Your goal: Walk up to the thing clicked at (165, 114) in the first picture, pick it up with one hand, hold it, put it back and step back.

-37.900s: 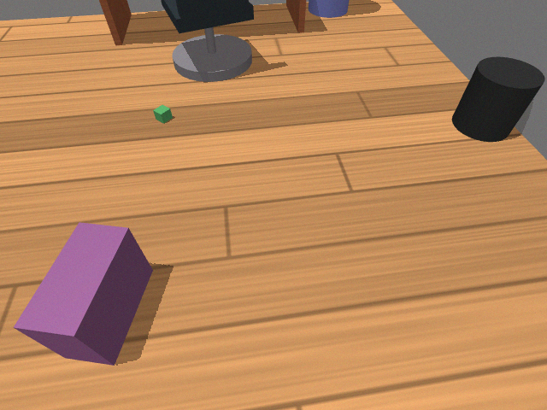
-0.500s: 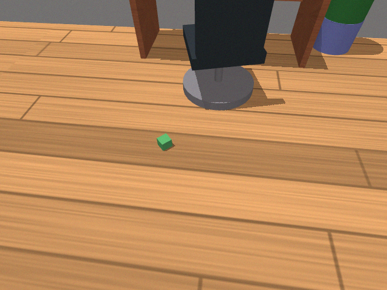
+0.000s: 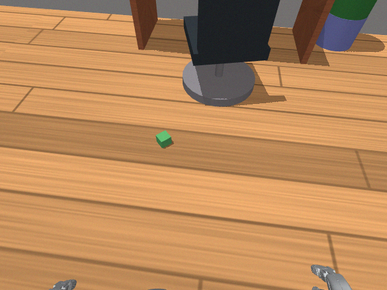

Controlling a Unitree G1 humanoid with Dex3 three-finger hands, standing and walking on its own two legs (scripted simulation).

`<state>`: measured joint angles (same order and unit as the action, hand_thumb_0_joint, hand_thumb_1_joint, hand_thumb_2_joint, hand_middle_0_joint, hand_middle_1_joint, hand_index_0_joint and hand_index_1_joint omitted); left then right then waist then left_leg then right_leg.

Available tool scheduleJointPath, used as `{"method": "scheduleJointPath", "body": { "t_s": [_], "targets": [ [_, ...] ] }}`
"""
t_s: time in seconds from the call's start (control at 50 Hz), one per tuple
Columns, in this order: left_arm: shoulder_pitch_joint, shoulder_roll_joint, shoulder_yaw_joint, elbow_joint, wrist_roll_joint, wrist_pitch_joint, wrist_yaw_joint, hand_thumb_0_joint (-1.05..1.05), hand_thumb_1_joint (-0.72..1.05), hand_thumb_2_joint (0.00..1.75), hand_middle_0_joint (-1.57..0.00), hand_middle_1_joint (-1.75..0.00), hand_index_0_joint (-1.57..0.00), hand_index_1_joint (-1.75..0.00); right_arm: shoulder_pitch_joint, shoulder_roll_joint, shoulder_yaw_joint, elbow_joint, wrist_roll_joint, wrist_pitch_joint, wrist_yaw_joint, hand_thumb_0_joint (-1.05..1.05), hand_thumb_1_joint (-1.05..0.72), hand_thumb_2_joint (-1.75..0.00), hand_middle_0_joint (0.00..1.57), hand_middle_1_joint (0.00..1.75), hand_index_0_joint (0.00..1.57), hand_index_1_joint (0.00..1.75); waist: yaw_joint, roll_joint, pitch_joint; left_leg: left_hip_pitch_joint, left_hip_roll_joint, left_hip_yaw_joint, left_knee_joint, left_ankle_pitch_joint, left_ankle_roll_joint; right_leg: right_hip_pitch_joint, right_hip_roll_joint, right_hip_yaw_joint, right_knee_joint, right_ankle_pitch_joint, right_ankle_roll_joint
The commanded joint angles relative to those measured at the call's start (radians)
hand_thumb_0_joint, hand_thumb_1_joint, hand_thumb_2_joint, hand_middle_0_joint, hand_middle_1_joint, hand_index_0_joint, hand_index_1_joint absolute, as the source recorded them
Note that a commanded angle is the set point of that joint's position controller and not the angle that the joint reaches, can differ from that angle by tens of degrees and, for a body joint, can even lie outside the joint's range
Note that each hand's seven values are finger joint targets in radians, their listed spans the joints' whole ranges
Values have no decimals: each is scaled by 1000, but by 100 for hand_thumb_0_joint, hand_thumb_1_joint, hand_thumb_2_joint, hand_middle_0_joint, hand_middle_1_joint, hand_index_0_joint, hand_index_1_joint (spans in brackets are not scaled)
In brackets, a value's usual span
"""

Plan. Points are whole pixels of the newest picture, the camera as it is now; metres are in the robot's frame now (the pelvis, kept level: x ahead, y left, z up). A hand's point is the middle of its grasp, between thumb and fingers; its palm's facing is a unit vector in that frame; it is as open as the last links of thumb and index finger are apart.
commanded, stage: step back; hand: left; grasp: from above
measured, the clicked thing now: (163, 139) +1.03 +0.22 -0.74
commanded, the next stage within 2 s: stand in 0.06 s
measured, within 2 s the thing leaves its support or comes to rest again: neither
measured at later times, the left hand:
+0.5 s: hand out of the picture +0.07 +0.25 -0.15, palm faces -0.04 -0.94 -0.33, open 7.3 cm
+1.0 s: hand out of the picture +0.06 +0.25 -0.15, palm faces -0.04 -0.94 -0.34, open 7.3 cm
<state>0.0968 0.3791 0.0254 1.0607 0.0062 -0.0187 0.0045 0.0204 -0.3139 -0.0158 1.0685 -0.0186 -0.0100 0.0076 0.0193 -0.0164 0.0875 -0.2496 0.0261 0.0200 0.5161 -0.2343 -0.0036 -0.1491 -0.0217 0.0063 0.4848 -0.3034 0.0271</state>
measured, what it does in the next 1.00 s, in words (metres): stands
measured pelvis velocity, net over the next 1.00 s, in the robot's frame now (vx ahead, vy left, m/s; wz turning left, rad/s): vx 0.00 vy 0.00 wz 0.00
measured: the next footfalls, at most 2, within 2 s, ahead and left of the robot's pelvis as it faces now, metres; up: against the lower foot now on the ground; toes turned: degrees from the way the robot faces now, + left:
none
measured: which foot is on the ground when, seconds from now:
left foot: down 0.00-1.00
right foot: down 0.00-1.00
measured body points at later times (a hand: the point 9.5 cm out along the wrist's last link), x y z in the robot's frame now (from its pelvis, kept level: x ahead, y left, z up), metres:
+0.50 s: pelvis -0.01 +0.00 +0.01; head +0.00 +0.00 +0.46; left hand +0.07 +0.30 -0.13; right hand +0.06 -0.30 -0.12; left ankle +0.03 +0.12 -0.74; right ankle -0.03 -0.14 -0.74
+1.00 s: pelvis +0.00 +0.00 +0.01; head +0.01 +0.00 +0.46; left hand +0.07 +0.30 -0.12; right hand +0.07 -0.30 -0.12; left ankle +0.03 +0.12 -0.74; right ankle -0.03 -0.14 -0.74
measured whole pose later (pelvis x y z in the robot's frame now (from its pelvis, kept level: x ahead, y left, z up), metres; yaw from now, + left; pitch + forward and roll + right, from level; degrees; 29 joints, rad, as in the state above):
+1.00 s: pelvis +0.00 +0.00 +0.01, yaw +0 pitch -2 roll +0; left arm 0.12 0.36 0.00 1.13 0.01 -0.02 -0.01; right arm 0.09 -0.34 0.00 1.15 -0.01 -0.01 0.02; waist -0.01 -0.01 0.05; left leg -0.17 0.02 0.02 0.33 -0.13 -0.01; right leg -0.08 -0.03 0.00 0.33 -0.21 0.03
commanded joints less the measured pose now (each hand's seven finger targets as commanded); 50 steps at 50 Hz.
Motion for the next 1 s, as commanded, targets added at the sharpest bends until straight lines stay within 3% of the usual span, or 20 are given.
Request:
{"method": "scheduleJointPath", "body": {
  "t_s": [0.0, 0.02, 0.04, 0.1, 0.28, 0.44, 0.48, 0.62, 0.76, 0.9, 0.94, 0.98],
  "targets": [
    [-18, 206, 39, -41, 1, -18, 11, 0, 90, 90, -20, -30, -20, -30, -52, -235, -49, -39, 4, -23, -19, 0, -90, -90, 20, 30, 20, 30, -4, 40, -163, 110, 118, -96, -117, 271, 41, 30, -87, 76, -88, 308, -50],
    [-21, 208, 40, -41, 2, -19, 11, 0, 90, 90, -20, -30, -20, -30, -52, -233, -48, -35, 3, -23, -19, 0, -90, -90, 20, 30, 20, 30, -6, 30, -168, 119, 117, -87, -121, 278, 38, 36, -89, 77, -95, 320, -51],
    [-30, 172, 19, -21, -3, -20, 5, 0, 90, 90, -20, -30, -20, -30, -19, -238, -44, -25, 18, -23, -13, 0, -90, -90, 20, 30, 20, 30, -27, 28, -172, 144, 109, -105, -149, 269, 35, 38, -98, 80, -134, 301, -47],
    [-46, 181, 16, -14, -2, -23, 5, 0, 90, 90, -20, -30, -20, -30, -35, -234, -45, -15, 16, -27, -9, 0, -90, -90, 20, 30, 20, 30, -26, 21, -161, 201, 114, -97, -161, 333, 27, 22, -98, 72, -155, 324, -42],
    [-56, 187, 16, 11, 2, -24, 3, 0, 90, 90, -20, -30, -20, -30, -38, -228, -40, 4, 12, -25, -4, 0, -90, -90, 20, 30, 20, 30, -23, 13, -114, 163, 103, -95, -232, 200, 12, 30, -105, 77, -219, 196, -37],
    [-42, 186, 15, 18, 5, -24, 1, 0, 90, 90, -20, -30, -20, -30, -17, -233, -37, 18, 13, -27, -4, 0, -90, -90, 20, 30, 20, 30, -23, 17, -111, 155, 103, -98, -242, 159, 11, 29, -109, 80, -235, 168, -39],
    [-42, 193, 17, 18, 4, -22, 1, 0, 90, 90, -20, -30, -20, -30, 4, -232, -34, 23, 11, -24, -3, 0, -90, -90, 20, 30, 20, 30, -29, 18, -92, 144, 100, -101, -252, 96, 9, 6, -104, 83, -244, 112, -39],
    [-29, 187, 14, 15, 3, -17, -2, 0, 90, 90, -20, -30, -20, -30, 23, -247, -32, 29, 7, -23, -6, 0, -90, -90, 20, 30, 20, 30, -27, 39, -98, 126, 104, -108, -259, 73, 12, 11, -103, 83, -233, 113, -41],
    [-21, 189, 9, 10, 1, -17, -1, 0, 90, 90, -20, -30, -20, -30, 46, -242, -27, 31, 10, -24, -6, 0, -90, -90, 20, 30, 20, 30, -31, 16, -106, 136, 106, -106, -244, 166, 12, 16, -106, 79, -223, 157, -41],
    [-11, 191, 9, 14, 0, -14, 0, 0, 90, 90, -20, -30, -20, -30, 39, -246, -25, 30, 11, -23, -7, 0, -90, -90, 20, 30, 20, 30, -28, 24, -92, 133, 105, -105, -246, 124, 15, 9, -107, 79, -228, 134, -43],
    [-7, 188, 8, 10, 2, -16, -1, 0, 90, 90, -20, -30, -20, -30, 36, -249, -25, 26, 12, -24, -7, 0, -90, -90, 20, 30, 20, 30, -26, 28, -117, 154, 109, -103, -234, 177, 17, 19, -109, 77, -224, 178, -42],
    [-9, 190, 8, 10, 2, -18, -1, 0, 90, 90, -20, -30, -20, -30, 36, -244, -23, 28, 12, -24, -6, 0, -90, -90, 20, 30, 20, 30, -29, 14, -103, 152, 106, -104, -237, 164, 15, 4, -108, 77, -225, 170, -40]
  ]
}}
